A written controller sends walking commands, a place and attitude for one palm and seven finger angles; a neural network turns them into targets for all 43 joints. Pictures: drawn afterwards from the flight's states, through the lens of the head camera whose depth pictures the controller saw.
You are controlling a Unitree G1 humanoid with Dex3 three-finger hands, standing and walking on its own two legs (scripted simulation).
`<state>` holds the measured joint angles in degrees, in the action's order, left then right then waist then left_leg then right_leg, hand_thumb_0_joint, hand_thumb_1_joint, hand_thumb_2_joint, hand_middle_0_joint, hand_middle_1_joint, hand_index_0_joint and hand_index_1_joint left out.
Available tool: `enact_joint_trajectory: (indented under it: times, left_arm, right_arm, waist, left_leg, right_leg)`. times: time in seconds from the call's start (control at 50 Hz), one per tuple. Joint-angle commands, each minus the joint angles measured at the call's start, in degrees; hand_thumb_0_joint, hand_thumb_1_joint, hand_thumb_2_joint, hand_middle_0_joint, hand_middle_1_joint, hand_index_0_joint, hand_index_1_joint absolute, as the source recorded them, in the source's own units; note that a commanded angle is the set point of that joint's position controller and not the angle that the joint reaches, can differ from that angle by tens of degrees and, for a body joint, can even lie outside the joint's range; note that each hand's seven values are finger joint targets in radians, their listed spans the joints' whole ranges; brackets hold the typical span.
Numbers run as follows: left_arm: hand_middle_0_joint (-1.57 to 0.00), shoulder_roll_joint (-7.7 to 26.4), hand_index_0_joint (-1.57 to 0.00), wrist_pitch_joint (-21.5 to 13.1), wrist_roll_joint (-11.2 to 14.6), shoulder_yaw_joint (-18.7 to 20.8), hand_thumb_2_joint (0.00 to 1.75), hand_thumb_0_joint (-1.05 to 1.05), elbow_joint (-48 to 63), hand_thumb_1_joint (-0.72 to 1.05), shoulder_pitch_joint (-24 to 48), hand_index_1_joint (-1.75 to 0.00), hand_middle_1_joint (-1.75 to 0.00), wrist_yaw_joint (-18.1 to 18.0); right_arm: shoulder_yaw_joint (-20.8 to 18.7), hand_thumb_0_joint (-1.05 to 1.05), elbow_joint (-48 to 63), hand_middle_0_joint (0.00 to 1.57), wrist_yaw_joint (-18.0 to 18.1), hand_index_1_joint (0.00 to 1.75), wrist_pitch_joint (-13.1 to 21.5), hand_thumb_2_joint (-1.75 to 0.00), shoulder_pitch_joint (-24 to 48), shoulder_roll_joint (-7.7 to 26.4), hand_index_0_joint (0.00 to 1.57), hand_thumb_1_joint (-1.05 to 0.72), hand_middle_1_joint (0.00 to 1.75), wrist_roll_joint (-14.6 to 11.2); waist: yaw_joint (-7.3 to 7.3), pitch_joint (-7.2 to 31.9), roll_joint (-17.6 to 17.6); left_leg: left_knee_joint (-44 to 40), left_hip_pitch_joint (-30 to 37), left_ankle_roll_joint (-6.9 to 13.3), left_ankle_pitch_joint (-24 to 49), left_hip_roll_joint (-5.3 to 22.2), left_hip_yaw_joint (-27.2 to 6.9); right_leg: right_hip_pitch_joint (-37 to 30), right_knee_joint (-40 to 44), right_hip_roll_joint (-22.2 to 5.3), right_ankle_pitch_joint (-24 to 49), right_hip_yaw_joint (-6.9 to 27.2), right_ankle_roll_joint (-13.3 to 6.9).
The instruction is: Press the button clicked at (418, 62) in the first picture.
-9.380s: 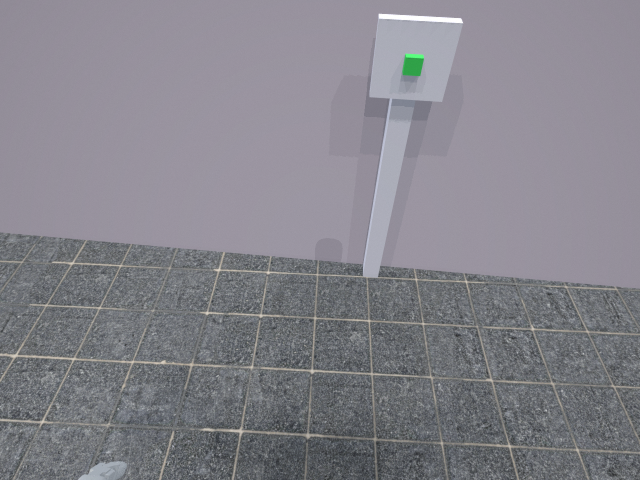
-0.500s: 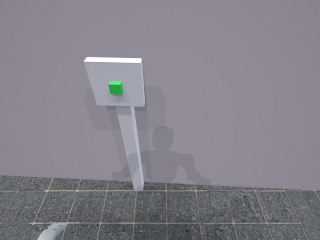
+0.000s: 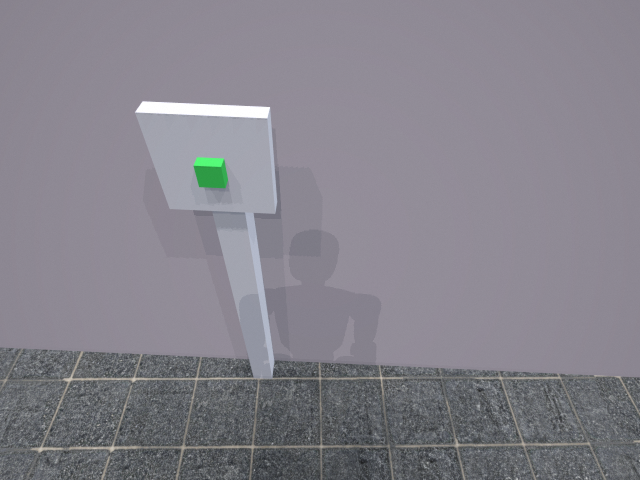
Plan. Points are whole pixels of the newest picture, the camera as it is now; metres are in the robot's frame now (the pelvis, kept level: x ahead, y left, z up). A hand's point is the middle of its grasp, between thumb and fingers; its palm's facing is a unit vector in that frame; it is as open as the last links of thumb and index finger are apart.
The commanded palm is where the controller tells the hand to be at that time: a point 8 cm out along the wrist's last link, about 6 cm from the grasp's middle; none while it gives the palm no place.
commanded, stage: come to a stop and stand still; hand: left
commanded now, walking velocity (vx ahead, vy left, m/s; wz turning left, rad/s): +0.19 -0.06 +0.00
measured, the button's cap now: (211, 171) +0.51 +0.20 +0.11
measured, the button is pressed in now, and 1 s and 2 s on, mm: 0 0 0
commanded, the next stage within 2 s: look again from close up in 1.06 s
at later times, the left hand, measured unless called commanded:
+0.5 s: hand out of the picture +0.09 +0.20 -0.17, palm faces +0.05 -0.97 -0.24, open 7.3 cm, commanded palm none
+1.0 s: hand out of the picture +0.00 +0.17 -0.16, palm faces +0.05 -0.98 -0.21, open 7.4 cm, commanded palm none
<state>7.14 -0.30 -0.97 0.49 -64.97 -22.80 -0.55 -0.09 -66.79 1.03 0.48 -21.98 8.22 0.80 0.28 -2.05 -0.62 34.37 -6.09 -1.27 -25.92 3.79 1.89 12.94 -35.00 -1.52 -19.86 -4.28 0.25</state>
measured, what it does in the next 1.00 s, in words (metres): steps on the spot: left foot, then right foot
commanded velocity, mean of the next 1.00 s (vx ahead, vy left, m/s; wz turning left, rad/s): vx -0.04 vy -0.02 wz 0.00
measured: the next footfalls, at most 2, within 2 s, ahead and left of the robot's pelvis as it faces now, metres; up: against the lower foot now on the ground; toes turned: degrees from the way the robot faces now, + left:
left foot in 0.14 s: +0.04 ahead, +0.12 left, +0.00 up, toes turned +7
right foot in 0.36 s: +0.10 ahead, -0.12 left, +0.00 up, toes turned -4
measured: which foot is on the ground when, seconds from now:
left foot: down 0.00-0.02, up 0.04-0.12, down 0.14-1.00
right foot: down 0.00-0.16, up 0.18-0.34, down 0.36-1.00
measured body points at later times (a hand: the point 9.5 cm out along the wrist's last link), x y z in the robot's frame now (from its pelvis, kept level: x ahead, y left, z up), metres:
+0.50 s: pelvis +0.05 +0.01 +0.01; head +0.06 +0.01 +0.45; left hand +0.08 +0.25 -0.15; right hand +0.04 -0.20 -0.16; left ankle +0.00 +0.11 -0.72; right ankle +0.06 -0.12 -0.72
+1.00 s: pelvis +0.01 +0.00 +0.02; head +0.01 +0.00 +0.47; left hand +0.00 +0.23 -0.14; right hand +0.00 -0.22 -0.15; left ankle +0.00 +0.11 -0.73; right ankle +0.06 -0.12 -0.73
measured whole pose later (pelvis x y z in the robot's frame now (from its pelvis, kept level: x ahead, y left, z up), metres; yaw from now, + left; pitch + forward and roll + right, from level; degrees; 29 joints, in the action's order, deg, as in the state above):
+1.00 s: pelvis +0.01 +0.00 +0.02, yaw +0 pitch -2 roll +0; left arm 8.8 0.4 -0.9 0.7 -62.4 -18.0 -2.1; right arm -1.2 -64.7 0.7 -0.4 -16.9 8.6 1.0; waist 0.1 -1.4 -0.3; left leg 24.2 -7.5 0.2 -14.7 2.6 8.2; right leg 13.4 -23.3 -2.0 -8.1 -4.8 -0.4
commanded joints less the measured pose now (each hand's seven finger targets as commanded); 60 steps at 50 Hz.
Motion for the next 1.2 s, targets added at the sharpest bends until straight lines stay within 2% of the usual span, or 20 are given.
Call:
enact_joint_trajectory:
  times: [0.0, 0.02, 0.04, 0.08, 0.1, 0.12, 0.14, 0.16, 0.18, 0.24, 0.32, 0.36, 0.46, 0.52, 0.62, 0.88, 1.12, 1.14, 1.16, 1.18]
  left_arm:
    - [-0.2, 11.22, -0.2, -2.23, -0.27, 3.47, 0.9, 0.0, -1.0, 0.9, -12.96, -0.3, -0.3, -1.43]
    - [-0.2, 10.29, -0.2, -2.14, -0.68, 3.45, 0.9, 0.0, -0.79, 0.9, -12.97, -0.3, -0.3, -1.73]
    - [-0.2, 9.67, -0.2, -2.07, -0.94, 3.32, 0.9, 0.0, -0.21, 0.9, -10.51, -0.3, -0.3, -1.93]
    - [-0.2, 8.5, -0.2, -1.59, -0.68, 3.03, 0.9, 0.0, 2.25, 0.9, -1.74, -0.3, -0.3, -1.75]
    - [-0.2, 6.18, -0.2, -1.06, -0.26, 2.68, 0.9, 0.0, 3.59, 0.9, 1.31, -0.3, -0.3, -1.61]
    - [-0.2, 1.98, -0.2, -0.57, 0.25, 1.86, 0.9, 0.0, 4.62, 0.9, 1.14, -0.3, -0.3, -1.44]
    - [-0.2, 1.48, -0.2, -0.55, 0.14, 1.38, 0.9, 0.0, 5.77, 0.9, 2.2, -0.3, -0.3, -1.77]
    - [-0.2, 1.96, -0.2, -0.11, -0.3, 1.53, 0.9, 0.0, 6.04, 0.9, 3.84, -0.3, -0.3, -1.92]
    - [-0.2, 1.14, -0.2, -0.08, -0.23, 1.37, 0.9, 0.0, 5.27, 0.9, 3.46, -0.3, -0.3, -1.87]
    - [-0.2, 0.71, -0.2, 0.16, 0.4, 0.97, 0.9, 0.0, 3.15, 0.9, 0.58, -0.3, -0.3, -1.63]
    - [-0.2, 3.91, -0.2, 0.44, 0.03, 1.81, 0.9, 0.0, 3.72, 0.9, -1.74, -0.3, -0.3, -1.81]
    - [-0.2, 5.21, -0.2, 1.01, -0.13, 2.11, 0.9, 0.0, 5.06, 0.9, 0.17, -0.3, -0.3, -1.81]
    - [-0.2, 7.61, -0.2, 0.57, -0.17, 2.81, 0.9, 0.0, 7.29, 0.9, 1.47, -0.3, -0.3, -2.43]
    - [-0.2, 8.47, -0.2, 0.52, -0.03, 2.5, 0.9, 0.0, 8.41, 0.9, 5.31, -0.3, -0.3, -2.48]
    - [-0.2, 6.73, -0.2, 0.66, -0.01, 1.74, 0.9, 0.0, 8.5, 0.9, 7.21, -0.3, -0.3, -2.14]
    - [-0.2, 8.26, -0.2, -0.45, -0.22, 1.32, 0.9, 0.0, 5.47, 0.9, 4.63, -0.3, -0.3, -1.66]
    - [-0.2, 7.59, -0.2, -1.11, -0.11, 1.07, 0.9, 0.0, 3.19, 0.9, 1.21, -0.3, -0.3, -1.69]
    - [-0.2, 7.24, -0.2, -1.42, -0.51, -0.2, 0.9, 0.0, 1.43, 0.9, -1.21, -0.3, -0.3, -3.76]
    - [-0.2, 10.09, -0.2, -1.87, 0.04, 0.25, 0.9, 0.0, 2.98, 0.9, -0.04, -0.3, -0.3, -3.0]
    - [-0.2, 10.25, -0.2, -1.92, -0.1, 0.48, 0.9, 0.0, 3.96, 0.9, 2.04, -0.3, -0.3, -2.5]
  right_arm:
    - [-1.66, 0.0, 5.63, 0.2, 0.65, 0.3, 1.53, -0.9, 4.9, 3.79, 0.2, -0.9, 0.3, -0.44]
    - [-1.74, 0.0, 6.83, 0.2, 0.42, 0.3, 1.72, -0.9, 7.48, 3.16, 0.2, -0.9, 0.3, -0.44]
    - [-1.88, 0.0, 7.11, 0.2, 0.09, 0.3, 1.97, -0.9, 7.59, 2.58, 0.2, -0.9, 0.3, -0.56]
    - [-1.88, 0.0, 4.41, 0.2, -0.23, 0.3, 2.0, -0.9, -0.83, 1.0, 0.2, -0.9, 0.3, -0.58]
    - [-2.0, 0.0, 1.42, 0.2, -0.07, 0.3, 2.08, -0.9, -7.73, 1.26, 0.2, -0.9, 0.3, -0.4]
    - [-2.89, 0.0, -0.96, 0.2, 0.69, 0.3, 2.38, -0.9, -13.69, 6.45, 0.2, -0.9, 0.3, 0.44]
    - [-3.04, 0.0, -1.19, 0.2, 1.4, 0.3, 1.84, -0.9, -14.38, 8.16, 0.2, -0.9, 0.3, 0.62]
    - [-2.4, 0.0, -0.12, 0.2, 1.65, 0.3, 1.81, -0.9, -10.78, 7.25, 0.2, -0.9, 0.3, 0.81]
    - [-1.69, 0.0, 0.94, 0.2, 1.8, 0.3, 1.93, -0.9, -6.82, 5.89, 0.2, -0.9, 0.3, 0.71]
    - [-1.33, 0.0, 2.68, 0.2, 2.3, 0.3, 2.15, -0.9, -0.42, 5.4, 0.2, -0.9, 0.3, 0.26]
    - [-2.81, 0.0, 3.97, 0.2, 2.59, 0.3, 1.11, -0.9, 0.28, 5.39, 0.2, -0.9, 0.3, -0.53]
    - [-3.36, 0.0, 4.34, 0.2, 2.48, 0.3, 0.45, -0.9, 1.19, 4.47, 0.2, -0.9, 0.3, -0.3]
    - [-3.84, 0.0, 4.91, 0.2, 1.85, 0.3, -0.65, -0.9, 0.37, 3.31, 0.2, -0.9, 0.3, -0.43]
    - [-3.28, 0.0, 5.01, 0.2, 1.16, 0.3, -1.13, -0.9, 0.33, 2.07, 0.2, -0.9, 0.3, -0.51]
    - [-2.82, 0.0, 5.16, 0.2, 0.64, 0.3, -0.06, -0.9, 3.79, 4.76, 0.2, -0.9, 0.3, 0.0]
    - [-2.36, 0.0, 3.7, 0.2, 0.0, 0.3, -0.24, -0.9, 2.21, 6.21, 0.2, -0.9, 0.3, 0.06]
    - [-2.02, 0.0, 2.66, 0.2, 0.29, 0.3, 0.36, -0.9, -0.09, 6.72, 0.2, -0.9, 0.3, -0.1]
    - [-1.18, 0.0, 6.55, 0.2, -0.28, 0.3, 1.29, -0.9, 5.88, 6.7, 0.2, -0.9, 0.3, 0.14]
    - [-0.95, 0.0, 7.83, 0.2, -0.36, 0.3, 0.44, -0.9, 2.21, 3.91, 0.2, -0.9, 0.3, -0.16]
    - [-0.81, 0.0, 7.34, 0.2, -0.57, 0.3, 0.67, -0.9, -1.2, 3.83, 0.2, -0.9, 0.3, 0.03]
  waist:
    - [-4.66, -2.44, 15.78]
    - [-5.06, -3.97, 13.39]
    - [-3.54, -3.96, 9.83]
    - [2.49, -2.05, 6.19]
    - [4.84, -2.85, -0.52]
    - [5.65, -2.94, -16.58]
    - [4.93, -4.61, -15.27]
    - [3.61, -7.54, -9.78]
    - [1.88, -8.73, -8.67]
    - [-0.19, -4.8, -7.21]
    - [-0.48, -0.22, -1.5]
    - [-0.29, -2.5, -2.7]
    - [0.0, 4.45, 5.14]
    - [0.99, 4.34, 7.36]
    - [-0.5, -0.4, -1.59]
    - [-0.05, -4.26, 1.81]
    - [-0.02, -3.13, 1.17]
    - [-1.76, -5.19, -0.46]
    - [0.58, 1.69, -2.27]
    - [1.93, 2.69, -0.98]
  left_leg:
    - [16.26, -25.17, 1.78, -6.24, -1.57, 5.27]
    - [19.5, -27.16, 1.99, -8.98, -0.12, 3.44]
    - [17.26, -25.39, 2.44, -9.59, 1.32, 1.46]
    - [0.94, -8.35, 2.64, 0.18, 0.68, 3.33]
    - [-7.51, 0.78, 2.59, 7.82, -0.22, 3.22]
    - [-16.74, 4.6, 5.85, 10.93, 11.98, -14.14]
    - [-20.81, 2.78, 10.63, 21.9, 19.57, -22.67]
    - [-19.99, -2.0, 12.16, 28.93, 20.32, -20.07]
    - [-17.84, -4.77, 12.39, 40.68, 18.64, -16.02]
    - [-12.77, -2.61, 9.15, 57.78, 12.57, -3.64]
    - [-7.52, -3.3, 3.85, 47.81, 7.09, 0.32]
    - [-8.6, -5.63, 3.22, 40.75, 6.04, 0.65]
    - [-2.12, -4.48, 1.58, 29.14, 2.82, 3.21]
    - [-3.72, -3.94, 1.12, 17.45, 1.68, 2.69]
    - [-13.99, -7.67, 2.54, 19.4, 5.14, -0.85]
    - [-17.83, -7.61, 2.47, 4.67, 2.93, 0.26]
    - [-18.16, -6.77, 2.75, 6.6, 3.36, 0.15]
    - [-7.53, -11.13, 0.79, 12.06, 4.93, 3.29]
    - [-7.87, -7.85, 0.64, 4.37, 0.7, 1.77]
    - [-8.99, -6.2, 1.45, 5.76, 0.75, 1.11]
  right_leg:
    - [-14.88, 15.05, -16.98, 21.79, 20.54, -11.87]
    - [-13.05, 16.34, -18.83, 20.64, 22.22, -14.34]
    - [-10.05, 15.2, -19.17, 17.63, 20.87, -14.63]
    - [3.48, 10.74, -14.33, 6.62, 11.41, -9.82]
    - [10.35, 4.1, -7.74, 1.26, 4.8, -6.2]
    - [18.81, -9.25, -0.35, -5.58, -1.64, -1.27]
    - [20.59, -15.65, -0.01, -13.43, 0.18, -0.63]
    - [18.9, -19.62, -1.87, -11.99, 2.25, -1.09]
    - [16.63, -19.32, -3.57, -9.29, 3.14, -0.69]
    - [6.17, -4.31, -3.5, -2.57, 0.6, 0.38]
    - [-3.46, 5.1, -3.69, 28.93, 1.38, -0.87]
    - [-2.28, 2.98, -5.16, 32.75, 2.09, -1.18]
    - [-4.67, 4.2, -9.44, 44.34, 6.55, -4.57]
    - [-1.9, 8.63, -10.62, 33.9, 7.66, -5.36]
    - [-2.57, 8.84, -4.56, 19.05, 4.25, -1.77]
    - [1.22, 18.81, -4.98, 1.81, 7.11, -1.44]
    - [0.37, 18.27, -5.0, 4.72, 6.82, -1.79]
    - [0.47, 12.02, -8.09, 20.2, 6.74, -1.56]
    - [1.33, 15.77, -9.57, 2.06, 9.5, -3.19]
    - [5.03, 14.39, -8.47, -5.07, 8.91, -3.89]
